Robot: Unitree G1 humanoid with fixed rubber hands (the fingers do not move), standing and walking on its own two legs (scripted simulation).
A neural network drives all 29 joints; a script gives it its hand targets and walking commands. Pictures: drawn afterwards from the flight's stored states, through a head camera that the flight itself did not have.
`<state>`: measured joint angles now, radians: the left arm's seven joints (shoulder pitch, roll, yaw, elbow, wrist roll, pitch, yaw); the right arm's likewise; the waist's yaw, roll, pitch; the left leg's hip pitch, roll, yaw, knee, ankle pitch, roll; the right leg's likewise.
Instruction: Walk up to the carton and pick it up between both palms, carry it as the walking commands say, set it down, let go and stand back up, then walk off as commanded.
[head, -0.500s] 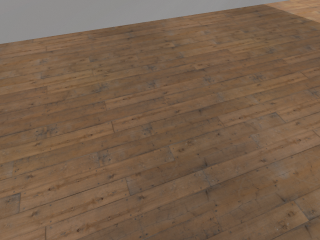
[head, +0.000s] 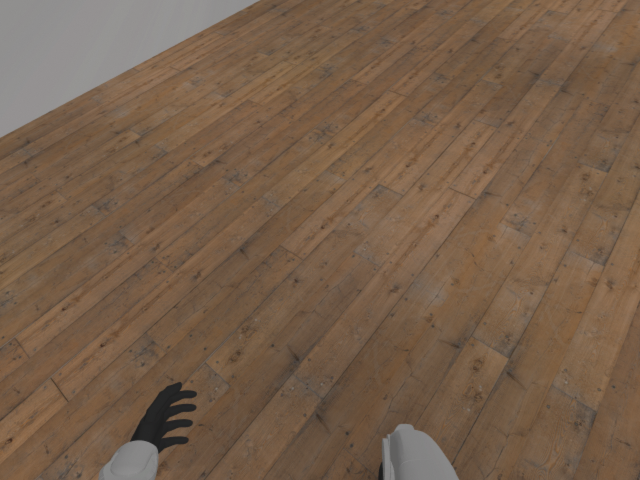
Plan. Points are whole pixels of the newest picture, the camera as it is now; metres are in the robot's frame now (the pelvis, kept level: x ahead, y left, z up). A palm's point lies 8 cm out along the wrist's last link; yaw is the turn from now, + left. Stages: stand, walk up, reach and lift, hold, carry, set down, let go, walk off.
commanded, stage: walk up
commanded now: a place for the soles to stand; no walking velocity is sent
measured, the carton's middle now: out of the picture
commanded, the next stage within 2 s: none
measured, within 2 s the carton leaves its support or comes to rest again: neither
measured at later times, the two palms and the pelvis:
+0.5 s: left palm (260, 220) +0.53 +0.13 -0.05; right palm (594, 392) +0.21 -0.32 -0.05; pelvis +0.29 -0.07 +0.04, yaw -22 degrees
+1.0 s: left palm (369, 150) +0.77 -0.10 -0.10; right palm (633, 171) +0.59 -0.56 -0.05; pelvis +0.59 -0.28 +0.02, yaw -32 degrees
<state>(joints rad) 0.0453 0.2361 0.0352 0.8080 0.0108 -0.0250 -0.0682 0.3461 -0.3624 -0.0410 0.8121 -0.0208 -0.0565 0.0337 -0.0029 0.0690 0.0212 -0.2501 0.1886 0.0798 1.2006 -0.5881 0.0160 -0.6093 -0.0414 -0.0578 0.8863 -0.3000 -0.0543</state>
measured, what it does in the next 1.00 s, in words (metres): walks ahead, turning right: left foot, then right foot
